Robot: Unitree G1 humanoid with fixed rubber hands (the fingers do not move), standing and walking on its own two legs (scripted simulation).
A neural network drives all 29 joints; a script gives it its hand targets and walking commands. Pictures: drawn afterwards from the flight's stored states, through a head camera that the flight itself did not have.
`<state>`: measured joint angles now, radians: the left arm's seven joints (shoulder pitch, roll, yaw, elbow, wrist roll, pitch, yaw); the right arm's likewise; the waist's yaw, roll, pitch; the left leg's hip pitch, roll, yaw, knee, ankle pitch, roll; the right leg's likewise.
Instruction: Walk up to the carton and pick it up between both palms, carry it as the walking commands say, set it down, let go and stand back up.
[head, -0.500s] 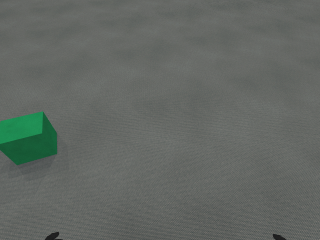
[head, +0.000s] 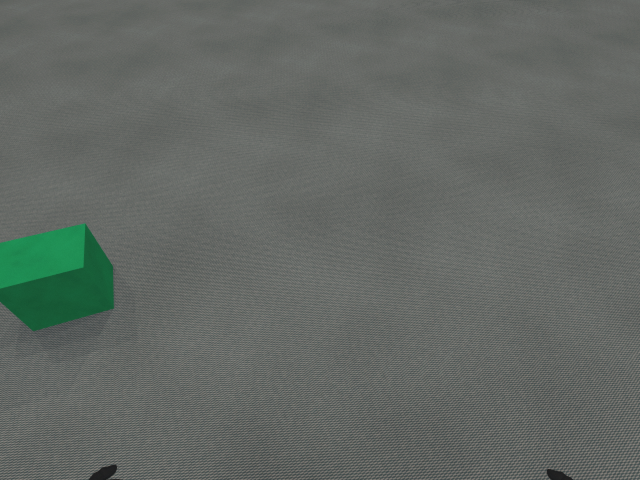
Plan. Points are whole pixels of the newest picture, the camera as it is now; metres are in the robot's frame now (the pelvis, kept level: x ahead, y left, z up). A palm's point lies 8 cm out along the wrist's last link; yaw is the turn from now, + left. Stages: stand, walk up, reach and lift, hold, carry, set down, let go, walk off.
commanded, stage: walk up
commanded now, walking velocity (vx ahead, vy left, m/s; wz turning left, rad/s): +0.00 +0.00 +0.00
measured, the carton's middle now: (59, 277) +0.89 +0.97 -0.66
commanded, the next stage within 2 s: none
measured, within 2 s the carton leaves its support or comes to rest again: neither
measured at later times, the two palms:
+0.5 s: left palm out of the picture +0.03 +0.47 -0.09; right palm (482, 386) +0.27 -0.22 -0.08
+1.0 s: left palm out of the picture -0.01 +0.48 -0.05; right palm (326, 265) +0.50 +0.00 -0.09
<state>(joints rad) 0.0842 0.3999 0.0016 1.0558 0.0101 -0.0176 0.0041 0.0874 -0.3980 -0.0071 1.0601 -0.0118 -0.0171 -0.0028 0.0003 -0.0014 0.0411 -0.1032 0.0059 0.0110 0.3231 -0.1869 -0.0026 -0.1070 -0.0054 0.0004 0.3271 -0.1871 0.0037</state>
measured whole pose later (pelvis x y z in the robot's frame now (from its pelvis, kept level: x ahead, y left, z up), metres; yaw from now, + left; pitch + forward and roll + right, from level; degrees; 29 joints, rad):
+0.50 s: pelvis +0.04 +0.08 -0.03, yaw +18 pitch -2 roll +0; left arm 0.20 0.55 0.13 0.84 0.04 -0.06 -0.01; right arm 0.17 -0.50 -0.14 0.78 -0.03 0.01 0.16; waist -0.01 -0.03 0.04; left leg -0.41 0.08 0.06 0.64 -0.21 0.00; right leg -0.12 -0.22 -0.22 0.71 -0.47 0.01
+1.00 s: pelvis +0.19 +0.17 -0.01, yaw +38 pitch -1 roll -1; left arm 0.42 0.52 0.11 0.74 0.03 -0.14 -0.01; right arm 0.23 -0.50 -0.09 0.70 -0.02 -0.01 0.13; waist 0.07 0.07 0.02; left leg -0.53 0.04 -0.05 0.87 -0.27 -0.01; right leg -0.16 -0.09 -0.21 0.48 -0.30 0.00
